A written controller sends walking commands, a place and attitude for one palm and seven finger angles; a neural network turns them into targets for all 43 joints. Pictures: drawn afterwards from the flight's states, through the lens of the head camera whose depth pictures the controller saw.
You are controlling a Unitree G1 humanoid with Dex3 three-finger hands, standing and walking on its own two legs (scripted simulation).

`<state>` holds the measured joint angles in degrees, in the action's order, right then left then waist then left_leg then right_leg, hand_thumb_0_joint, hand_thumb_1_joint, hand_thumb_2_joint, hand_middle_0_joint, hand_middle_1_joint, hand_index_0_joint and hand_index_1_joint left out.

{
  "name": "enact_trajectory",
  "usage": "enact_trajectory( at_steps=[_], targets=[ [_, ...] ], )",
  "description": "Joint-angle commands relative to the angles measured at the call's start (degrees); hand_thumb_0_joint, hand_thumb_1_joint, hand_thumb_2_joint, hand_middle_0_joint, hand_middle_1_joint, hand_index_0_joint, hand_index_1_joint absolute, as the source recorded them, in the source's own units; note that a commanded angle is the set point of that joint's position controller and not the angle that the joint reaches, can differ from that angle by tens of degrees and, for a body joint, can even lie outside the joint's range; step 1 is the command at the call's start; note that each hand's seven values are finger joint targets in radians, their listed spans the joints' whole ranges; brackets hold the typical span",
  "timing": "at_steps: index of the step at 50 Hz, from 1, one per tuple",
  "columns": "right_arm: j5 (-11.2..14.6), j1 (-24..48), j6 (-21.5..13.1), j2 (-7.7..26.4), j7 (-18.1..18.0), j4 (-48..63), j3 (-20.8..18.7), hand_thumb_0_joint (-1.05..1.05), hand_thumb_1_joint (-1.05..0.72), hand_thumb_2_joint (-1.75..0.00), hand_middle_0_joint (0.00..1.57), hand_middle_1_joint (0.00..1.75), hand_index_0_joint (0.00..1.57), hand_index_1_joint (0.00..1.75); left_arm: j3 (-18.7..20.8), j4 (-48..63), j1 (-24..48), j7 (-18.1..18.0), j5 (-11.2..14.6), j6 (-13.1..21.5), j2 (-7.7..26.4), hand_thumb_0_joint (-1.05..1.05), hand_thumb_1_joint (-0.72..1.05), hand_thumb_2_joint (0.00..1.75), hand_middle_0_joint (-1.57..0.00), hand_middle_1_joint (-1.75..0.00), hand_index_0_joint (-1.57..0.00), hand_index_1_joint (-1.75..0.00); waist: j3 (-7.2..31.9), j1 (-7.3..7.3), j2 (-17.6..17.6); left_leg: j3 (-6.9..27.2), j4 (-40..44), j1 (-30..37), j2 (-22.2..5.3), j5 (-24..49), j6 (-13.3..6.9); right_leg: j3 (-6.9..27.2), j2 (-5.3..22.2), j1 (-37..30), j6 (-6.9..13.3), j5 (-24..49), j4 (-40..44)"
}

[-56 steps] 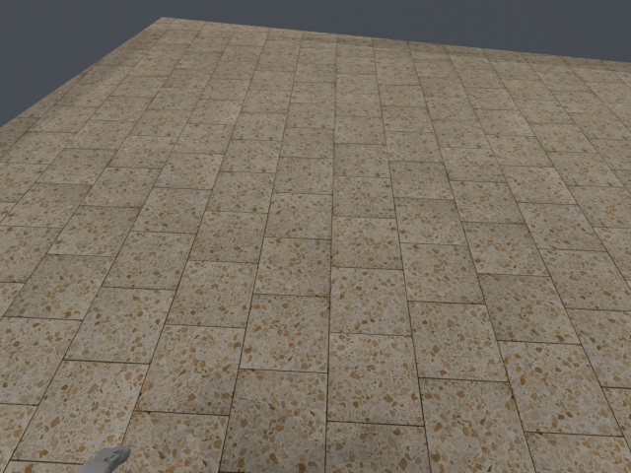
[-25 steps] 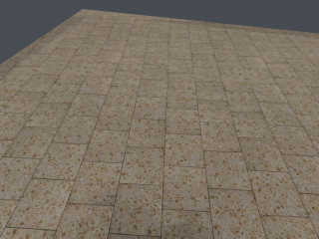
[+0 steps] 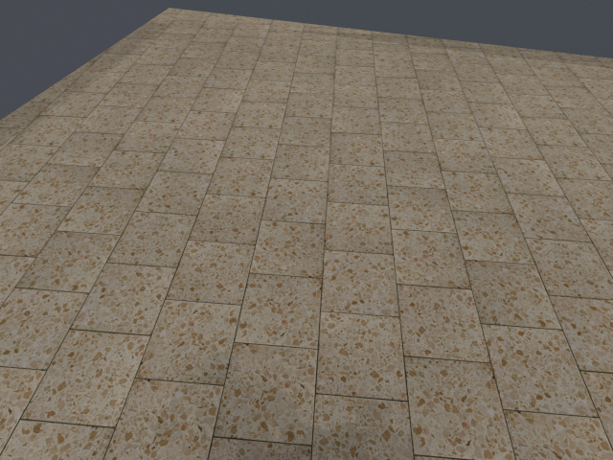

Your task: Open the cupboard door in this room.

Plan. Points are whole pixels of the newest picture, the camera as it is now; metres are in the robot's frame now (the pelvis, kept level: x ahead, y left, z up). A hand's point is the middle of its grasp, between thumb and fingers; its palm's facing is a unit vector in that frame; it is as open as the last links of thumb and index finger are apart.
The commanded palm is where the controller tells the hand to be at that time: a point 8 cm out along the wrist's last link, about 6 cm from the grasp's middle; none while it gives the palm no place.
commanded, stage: turn or walk to find it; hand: left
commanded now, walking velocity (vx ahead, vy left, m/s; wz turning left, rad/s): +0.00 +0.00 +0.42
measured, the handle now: out of the picture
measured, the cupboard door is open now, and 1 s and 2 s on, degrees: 0 0 0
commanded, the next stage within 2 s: stand and wait in 1.70 s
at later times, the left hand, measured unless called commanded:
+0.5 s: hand out of the picture +0.03 +0.24 -0.17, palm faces +0.18 -0.95 -0.24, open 7.4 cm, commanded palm none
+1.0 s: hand out of the picture -0.09 +0.17 -0.16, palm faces +0.44 -0.86 -0.25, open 7.4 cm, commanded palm none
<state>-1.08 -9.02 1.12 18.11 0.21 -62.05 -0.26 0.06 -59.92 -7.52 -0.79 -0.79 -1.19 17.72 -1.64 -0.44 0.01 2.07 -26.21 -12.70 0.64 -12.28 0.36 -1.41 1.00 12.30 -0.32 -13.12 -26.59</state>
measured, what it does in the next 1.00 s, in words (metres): steps on the spot, turning left: right foot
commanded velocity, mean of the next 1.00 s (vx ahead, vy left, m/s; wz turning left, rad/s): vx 0.00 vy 0.00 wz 0.42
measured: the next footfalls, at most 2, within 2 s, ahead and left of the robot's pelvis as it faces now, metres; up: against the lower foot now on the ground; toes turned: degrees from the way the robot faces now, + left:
right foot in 0.66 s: +0.02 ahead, -0.11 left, +0.00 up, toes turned +15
left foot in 1.12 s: -0.09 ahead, +0.11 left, +0.00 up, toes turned +32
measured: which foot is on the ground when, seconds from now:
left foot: down 0.00-0.66, up 0.68-1.00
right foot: down 0.00-0.18, up 0.20-0.64, down 0.66-1.00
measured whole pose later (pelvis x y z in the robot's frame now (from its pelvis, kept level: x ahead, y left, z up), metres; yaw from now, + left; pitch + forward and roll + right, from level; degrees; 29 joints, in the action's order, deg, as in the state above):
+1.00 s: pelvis -0.05 -0.02 +0.00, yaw +25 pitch -1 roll +1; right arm -1.2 -12.2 5.2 14.5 0.8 -57.4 -4.5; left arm 1.5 -53.8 -16.9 -1.5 -1.7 -0.3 9.9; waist -3.0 0.6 -0.5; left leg 0.7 -56.2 -23.7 -1.5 -23.3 4.2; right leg -9.0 4.7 11.0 0.9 -17.0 -29.1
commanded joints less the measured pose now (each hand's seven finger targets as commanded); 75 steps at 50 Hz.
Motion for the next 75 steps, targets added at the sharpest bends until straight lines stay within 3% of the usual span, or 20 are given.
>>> enact_trajectory(
  at_steps=[1, 5, 7, 8, 10, 15, 23, 30, 32, 33, 34, 36, 39, 49, 53, 55, 57, 58, 64, 75],
  targets=[
    [0.21, -0.56, -0.03, 5.33, -0.28, 5.04, -1.69, 0.00, -0.90, -0.90, 0.20, 0.30, 0.20, 0.30, 2.30, 4.42, -2.80, -0.82, -0.10, 0.03, 9.52, 0.00, 0.90, 0.90, -0.20, -0.30, -0.20, -0.30, 2.30, 0.90, 6.53, 1.89, -5.38, -5.77, -2.86, 2.54, -0.64, 9.42, 12.95, -0.62, 3.58, 0.15, 6.82],
    [0.39, -3.15, 0.50, 3.84, -0.25, 6.32, -2.67, 0.00, -0.90, -0.90, 0.20, 0.30, 0.20, 0.30, 3.02, 7.10, -2.04, -1.40, -0.59, 0.16, 9.67, 0.00, 0.90, 0.90, -0.20, -0.30, -0.20, -0.30, 2.62, -0.09, 10.37, -1.28, -13.73, -6.08, -2.06, -9.32, 0.20, 9.32, 18.14, 0.55, 8.32, 11.27, 4.84],
    [0.55, -4.94, 0.25, 2.95, -0.02, 6.27, -2.87, 0.00, -0.90, -0.90, 0.20, 0.30, 0.20, 0.30, 3.12, 7.93, -1.64, -1.38, -0.57, 0.02, 8.88, 0.00, 0.90, 0.90, -0.20, -0.30, -0.20, -0.30, 3.07, -0.95, 8.53, -2.13, -7.23, -1.97, -2.84, -3.77, 0.21, 5.16, 16.49, 2.51, 6.17, 13.25, -0.31],
    [0.43, -6.79, -0.19, 3.76, 0.02, 6.30, -3.00, 0.00, -0.90, -0.90, 0.20, 0.30, 0.20, 0.30, 3.19, 8.59, -1.82, -1.26, -0.31, -0.23, 7.72, 0.00, 0.90, 0.90, -0.20, -0.30, -0.20, -0.30, 4.11, -1.62, 3.20, 2.02, -2.05, 1.79, -5.44, 5.45, -1.06, 1.02, 12.98, 5.86, 3.08, 8.74, -6.00],
    [-0.28, -8.94, -0.66, 8.61, -0.43, 6.72, -4.48, 0.00, -0.90, -0.90, 0.20, 0.30, 0.20, 0.30, 2.43, 10.48, 0.47, -1.28, -0.02, -0.84, 3.13, 0.00, 0.90, 0.90, -0.20, -0.30, -0.20, -0.30, 1.32, -2.94, -16.67, 25.78, 11.06, 1.12, -19.07, 16.69, -10.45, -3.04, 0.57, 15.15, -2.52, -20.97, -27.39],
    [0.09, -5.43, -1.11, 5.41, -1.71, 8.29, -4.34, 0.00, -0.90, -0.90, 0.20, 0.30, 0.20, 0.30, 3.37, 8.37, -3.08, -0.55, -0.33, -0.82, 1.86, 0.00, 0.90, 0.90, -0.20, -0.30, -0.20, -0.30, 4.27, -0.16, -6.13, 17.52, 8.88, 3.79, -13.03, 12.75, -10.25, 2.56, 2.72, 17.66, -2.59, -11.51, -36.03],
    [-0.22, -8.96, -0.42, 4.63, -1.87, 8.22, -5.47, 0.00, -0.90, -0.90, 0.20, 0.30, 0.20, 0.30, 3.53, 9.93, -0.95, -0.74, 0.16, -0.70, -0.82, 0.00, 0.90, 0.90, -0.20, -0.30, -0.20, -0.30, 5.95, -2.31, -7.98, 21.49, 7.46, 7.62, -12.15, 17.58, -11.43, 1.95, 0.66, 14.25, -3.52, -14.13, -22.59],
    [-0.22, -5.31, 0.54, 4.85, -0.93, 10.29, -6.24, 0.00, -0.90, -0.90, 0.20, 0.30, 0.20, 0.30, 4.00, 9.20, -7.27, -1.25, 0.50, -0.35, 0.04, 0.00, 0.90, 0.90, -0.20, -0.30, -0.20, -0.30, 5.87, 0.47, -8.87, 22.06, 6.47, -2.89, -7.85, 9.32, -7.72, 0.60, -1.54, -1.66, -2.14, -5.54, -3.47],
    [0.46, -4.34, 0.96, 1.61, -0.36, 11.39, -5.87, 0.00, -0.90, -0.90, 0.20, 0.30, 0.20, 0.30, 5.04, 8.92, -10.57, -1.64, -0.36, 0.40, 4.35, 0.00, 0.90, 0.90, -0.20, -0.30, -0.20, -0.30, 5.00, 2.16, 2.39, 14.49, -3.71, -16.93, -1.26, -5.79, -2.23, 8.33, 8.13, -13.85, 0.81, -5.19, 10.01],
    [0.32, -4.09, 0.87, -1.39, -0.42, 13.07, -5.50, 0.00, -0.90, -0.90, 0.20, 0.30, 0.20, 0.30, 5.80, 10.05, -9.81, -1.80, -1.19, 0.75, 9.08, 0.00, 0.90, 0.90, -0.20, -0.30, -0.20, -0.30, 1.69, 2.68, 18.25, 3.02, -19.92, -26.51, 5.99, -15.98, 1.63, 25.68, 23.30, -11.96, 6.68, -8.60, 15.41],
    [-0.47, -2.68, 1.16, 2.28, -0.51, 12.86, -6.46, 0.00, -0.90, -0.90, 0.20, 0.30, 0.20, 0.30, 5.30, 11.48, -6.81, -1.93, -0.42, 0.42, 8.59, 0.00, 0.90, 0.90, -0.20, -0.30, -0.20, -0.30, 0.24, 2.24, 12.15, 4.35, -29.96, -22.11, 3.21, -18.19, 1.20, 23.43, 26.33, -0.83, 9.10, -4.66, 14.91],
    [-0.50, -4.60, 2.40, 1.67, 0.37, 10.46, -6.63, 0.00, -0.90, -0.90, 0.20, 0.30, 0.20, 0.30, 4.76, 12.90, -0.70, -1.82, -0.32, 1.09, 4.79, 0.00, 0.90, 0.90, -0.20, -0.30, -0.20, -0.30, -3.91, -0.99, 10.53, 4.16, -39.24, -18.66, 1.32, -11.09, 1.15, 15.77, 18.40, 7.52, 7.34, -8.14, 15.95],
    [-0.25, -7.27, 2.26, 0.36, 0.78, 8.79, -6.04, 0.00, -0.90, -0.90, 0.20, 0.30, 0.20, 0.30, 3.77, 12.41, -1.78, -1.39, -0.23, 1.77, 2.14, 0.00, 0.90, 0.90, -0.20, -0.30, -0.20, -0.30, -3.87, -2.07, 7.76, 1.04, -43.46, -20.10, 0.47, -5.16, 2.47, 5.65, 13.37, 2.95, 5.91, 4.94, 11.50],
    [0.45, 3.14, 1.76, -1.37, 0.41, 10.78, -4.01, 0.00, -0.90, -0.90, 0.20, 0.30, 0.20, 0.30, 4.60, 8.18, -14.20, -1.45, -1.16, 1.72, 4.75, 0.00, 0.90, 0.90, -0.20, -0.30, -0.20, -0.30, 0.70, 3.56, 11.15, -4.05, -23.90, -15.85, -1.62, -14.27, 3.49, 3.59, 17.58, -9.71, 9.27, 29.31, 4.07],
    [0.84, 0.31, 0.90, -1.40, 0.16, 10.15, -3.62, 0.00, -0.90, -0.90, 0.20, 0.30, 0.20, 0.30, 5.39, 7.65, -12.40, -1.44, -1.23, 1.29, 6.36, 0.00, 0.90, 0.90, -0.20, -0.30, -0.20, -0.30, 3.94, 2.10, 12.27, -6.57, -10.73, -6.28, -0.82, -11.11, 2.05, 1.30, 18.00, -7.71, 7.57, 30.91, -0.44],
    [0.67, -4.32, 0.07, 0.52, 0.16, 8.96, -3.98, 0.00, -0.90, -0.90, 0.20, 0.30, 0.20, 0.30, 5.36, 7.68, -10.60, -1.25, -0.43, 0.84, 5.56, 0.00, 0.90, 0.90, -0.20, -0.30, -0.20, -0.30, 5.69, -0.98, 7.17, -5.43, 3.63, 5.51, -2.16, 2.62, 1.03, -3.48, 15.67, -1.15, 2.92, 22.18, -8.10],
    [0.52, -8.14, -0.36, 9.73, -0.44, 8.60, -6.07, 0.00, -0.90, -0.90, 0.20, 0.30, 0.20, 0.30, 3.88, 10.58, -10.09, -0.92, -0.16, 0.07, -0.51, 0.00, 0.90, 0.90, -0.20, -0.30, -0.20, -0.30, 7.28, -2.11, -18.29, 18.94, 6.50, 15.59, -23.43, 37.50, -8.97, -5.66, 4.64, 19.53, -3.86, -23.96, -28.42],
    [0.33, -8.48, 0.21, 9.18, -0.52, 8.22, -5.98, 0.00, -0.90, -0.90, 0.20, 0.30, 0.20, 0.30, 4.04, 10.35, -8.79, -1.19, -0.46, -0.65, 1.08, 0.00, 0.90, 0.90, -0.20, -0.30, -0.20, -0.30, 7.40, -2.78, -11.02, 14.09, 5.24, 11.88, -24.20, 34.26, -12.25, -1.73, 5.65, 17.29, -2.86, -23.43, -34.07],
    [0.46, -2.65, -1.10, 3.93, -1.78, 9.86, -4.31, 0.00, -0.90, -0.90, 0.20, 0.30, 0.20, 0.30, 4.91, 6.73, -8.53, -0.09, -0.52, -0.85, 0.90, 0.00, 0.90, 0.90, -0.20, -0.30, -0.20, -0.30, 1.78, 0.41, -6.60, 7.97, 8.15, 7.12, -12.98, 26.64, -7.64, 0.46, 5.15, 18.89, -4.47, -7.60, -39.50],
    [-0.22, -6.43, -0.53, 4.00, -1.49, 9.87, -5.28, 0.00, -0.90, -0.90, 0.20, 0.30, 0.20, 0.30, 4.93, 9.81, -1.91, -0.52, -0.32, -1.28, 0.30, 0.00, 0.90, 0.90, -0.20, -0.30, -0.20, -0.30, 0.31, -1.35, -6.99, 17.71, 11.19, 4.11, -13.04, 9.37, -10.62, 1.53, 3.78, 16.57, -5.09, -9.65, -28.28]
  ],
)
